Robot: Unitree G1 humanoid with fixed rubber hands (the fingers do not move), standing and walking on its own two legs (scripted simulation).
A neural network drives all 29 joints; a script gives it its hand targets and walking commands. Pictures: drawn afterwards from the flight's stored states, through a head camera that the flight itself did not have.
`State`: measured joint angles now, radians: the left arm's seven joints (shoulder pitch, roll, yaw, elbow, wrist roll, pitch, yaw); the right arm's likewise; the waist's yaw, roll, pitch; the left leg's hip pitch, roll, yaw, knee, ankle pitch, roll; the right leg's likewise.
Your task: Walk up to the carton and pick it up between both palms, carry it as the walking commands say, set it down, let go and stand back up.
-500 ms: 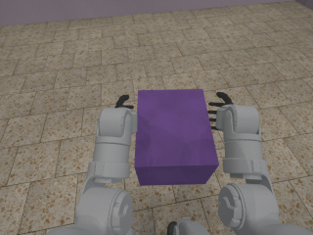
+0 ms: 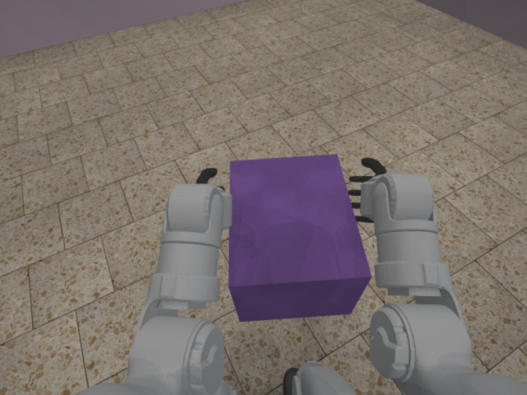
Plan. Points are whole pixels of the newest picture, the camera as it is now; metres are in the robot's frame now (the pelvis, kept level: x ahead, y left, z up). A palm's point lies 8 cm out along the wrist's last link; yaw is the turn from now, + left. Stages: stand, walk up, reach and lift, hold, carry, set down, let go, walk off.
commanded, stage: carry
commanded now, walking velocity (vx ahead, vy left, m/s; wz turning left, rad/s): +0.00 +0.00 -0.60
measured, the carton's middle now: (289, 236) +0.36 -0.03 +0.01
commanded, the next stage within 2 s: none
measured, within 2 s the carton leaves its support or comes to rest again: neither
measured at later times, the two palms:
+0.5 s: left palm (302, 284) +0.24 -0.04 +0.10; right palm out of the picture +0.17 -0.29 +0.10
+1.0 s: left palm out of the picture +0.06 -0.09 +0.11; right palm out of the picture -0.05 -0.32 +0.11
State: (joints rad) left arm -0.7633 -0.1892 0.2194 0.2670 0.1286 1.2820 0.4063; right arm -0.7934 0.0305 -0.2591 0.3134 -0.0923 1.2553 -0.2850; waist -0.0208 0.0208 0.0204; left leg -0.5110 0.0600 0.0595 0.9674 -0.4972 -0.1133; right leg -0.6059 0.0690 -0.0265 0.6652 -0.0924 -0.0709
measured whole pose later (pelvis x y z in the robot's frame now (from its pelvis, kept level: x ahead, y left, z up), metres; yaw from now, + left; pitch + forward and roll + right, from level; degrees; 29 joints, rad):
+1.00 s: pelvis -0.27 -0.02 +0.01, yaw -28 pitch +2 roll +0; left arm -0.62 -0.26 0.23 0.15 0.18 1.27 0.37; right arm -0.64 0.10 -0.29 0.17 -0.13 1.25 -0.26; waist -0.02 0.03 -0.04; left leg -0.44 0.07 0.04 0.80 -0.44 -0.05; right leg -0.55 0.03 -0.07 0.69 -0.18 -0.07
